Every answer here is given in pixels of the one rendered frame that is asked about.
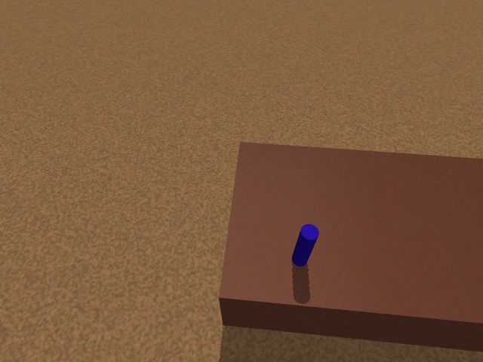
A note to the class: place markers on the can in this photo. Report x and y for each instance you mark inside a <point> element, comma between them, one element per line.
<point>305,243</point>

